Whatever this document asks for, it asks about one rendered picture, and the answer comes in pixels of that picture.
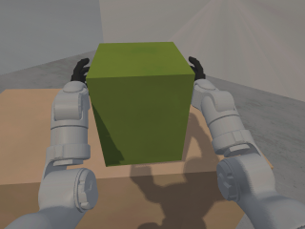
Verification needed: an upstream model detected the left robot hand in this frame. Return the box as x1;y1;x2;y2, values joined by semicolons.
71;58;90;95

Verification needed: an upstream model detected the robot right upper arm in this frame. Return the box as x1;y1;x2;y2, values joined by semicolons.
216;153;305;229

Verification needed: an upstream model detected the robot right forearm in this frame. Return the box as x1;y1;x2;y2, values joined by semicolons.
191;78;275;187

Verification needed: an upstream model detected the robot left upper arm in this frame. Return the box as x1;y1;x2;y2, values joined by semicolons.
4;167;99;229

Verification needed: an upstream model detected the robot left forearm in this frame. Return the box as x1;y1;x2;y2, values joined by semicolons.
38;80;91;207

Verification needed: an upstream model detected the pedestal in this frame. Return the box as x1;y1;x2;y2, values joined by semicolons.
0;89;274;229

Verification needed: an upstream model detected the carton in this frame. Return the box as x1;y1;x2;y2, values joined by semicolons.
86;42;195;167

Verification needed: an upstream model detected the right robot hand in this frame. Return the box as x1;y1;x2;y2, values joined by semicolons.
188;56;206;81

